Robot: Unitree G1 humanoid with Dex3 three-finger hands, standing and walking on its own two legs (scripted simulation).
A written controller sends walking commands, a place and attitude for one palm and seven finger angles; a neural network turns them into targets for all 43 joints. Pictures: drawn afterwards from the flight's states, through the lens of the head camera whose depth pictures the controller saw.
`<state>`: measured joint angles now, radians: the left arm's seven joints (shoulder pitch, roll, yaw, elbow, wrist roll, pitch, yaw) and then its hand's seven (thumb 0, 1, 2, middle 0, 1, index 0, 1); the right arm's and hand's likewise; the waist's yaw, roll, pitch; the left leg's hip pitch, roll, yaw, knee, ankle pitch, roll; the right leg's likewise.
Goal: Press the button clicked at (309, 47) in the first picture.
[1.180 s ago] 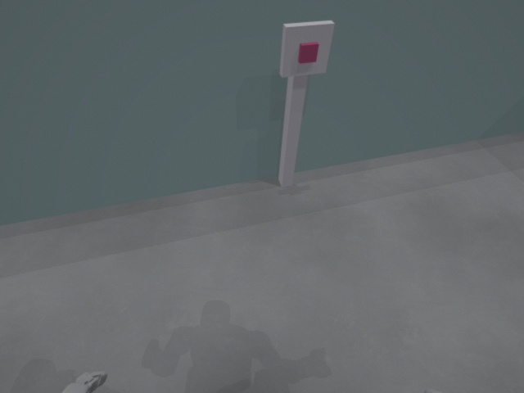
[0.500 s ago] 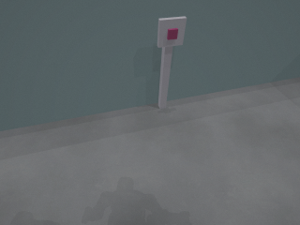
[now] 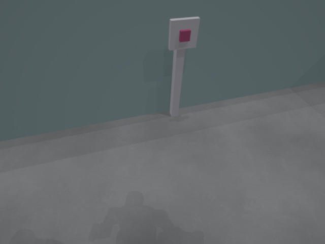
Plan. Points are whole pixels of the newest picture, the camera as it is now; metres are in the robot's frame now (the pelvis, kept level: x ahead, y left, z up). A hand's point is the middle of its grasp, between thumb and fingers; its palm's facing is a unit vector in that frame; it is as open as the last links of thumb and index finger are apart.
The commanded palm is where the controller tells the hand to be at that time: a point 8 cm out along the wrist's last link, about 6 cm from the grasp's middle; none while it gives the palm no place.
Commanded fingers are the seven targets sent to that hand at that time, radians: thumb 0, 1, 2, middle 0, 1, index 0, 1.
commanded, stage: look at it before walking up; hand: left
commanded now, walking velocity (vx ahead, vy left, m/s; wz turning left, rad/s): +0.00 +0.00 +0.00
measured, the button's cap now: (184, 35) +1.25 -0.06 -0.04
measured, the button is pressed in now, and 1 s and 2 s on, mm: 0 0 0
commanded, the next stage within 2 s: walk to a spot facing it in 0.36 s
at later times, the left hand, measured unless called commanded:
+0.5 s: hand out of the picture +0.08 +0.25 -0.16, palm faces -0.02 -0.94 -0.33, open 7.4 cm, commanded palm none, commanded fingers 0.00 0.90 0.90 -0.20 -0.30 -0.20 -0.30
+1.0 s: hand out of the picture +0.05 +0.15 -0.17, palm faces -0.15 -0.95 -0.26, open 7.4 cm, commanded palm none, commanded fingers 0.00 0.90 0.90 -0.20 -0.30 -0.20 -0.30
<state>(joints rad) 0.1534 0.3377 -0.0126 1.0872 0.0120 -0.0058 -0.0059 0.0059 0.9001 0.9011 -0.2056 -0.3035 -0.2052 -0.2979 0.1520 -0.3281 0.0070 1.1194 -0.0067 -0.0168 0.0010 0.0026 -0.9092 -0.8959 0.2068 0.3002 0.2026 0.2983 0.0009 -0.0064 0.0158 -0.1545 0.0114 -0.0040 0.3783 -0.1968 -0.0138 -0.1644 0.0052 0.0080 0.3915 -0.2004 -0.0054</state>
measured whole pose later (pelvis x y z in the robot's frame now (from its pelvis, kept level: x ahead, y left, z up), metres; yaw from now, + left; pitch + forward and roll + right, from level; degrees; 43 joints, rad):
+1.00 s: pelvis -0.01 -0.04 -0.01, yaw -13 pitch -1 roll +2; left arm 0.30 0.19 0.03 0.95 0.02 0.02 -0.01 0.00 0.90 0.90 -0.20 -0.30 -0.20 -0.30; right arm 0.18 -0.23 -0.05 0.99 -0.02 0.05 0.00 0.00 -0.91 -0.90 0.21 0.30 0.20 0.30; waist 0.04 0.03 0.08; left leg -0.45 0.07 0.02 1.08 -0.38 -0.05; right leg -0.29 0.06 -0.01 0.57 -0.28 -0.09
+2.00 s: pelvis +0.28 -0.04 -0.01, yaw -49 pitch +0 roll -2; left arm 0.17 0.21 0.08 0.96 0.04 0.05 -0.04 0.01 0.91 0.90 -0.20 -0.30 -0.19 -0.30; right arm 0.55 -0.12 -0.01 1.10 -0.02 -0.08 -0.05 0.00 -0.92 -0.90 0.20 0.30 0.20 0.30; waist -0.04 -0.04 0.04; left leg 0.05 0.02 0.33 0.33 -0.39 0.04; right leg -0.68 -0.04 -0.06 1.11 -0.12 0.00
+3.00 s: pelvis +0.56 -0.38 +0.00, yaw -72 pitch -1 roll +0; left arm 0.29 0.18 0.10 1.02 0.04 0.01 -0.02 0.01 0.91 0.90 -0.20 -0.30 -0.20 -0.30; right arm 0.28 -0.16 -0.06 1.02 -0.01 -0.09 -0.03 -0.04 -0.96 -0.90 0.21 0.30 0.20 0.30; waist 0.04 -0.05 0.02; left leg -0.11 0.05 0.30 0.40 -0.27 0.05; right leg -0.64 -0.11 -0.02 1.20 -0.16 0.04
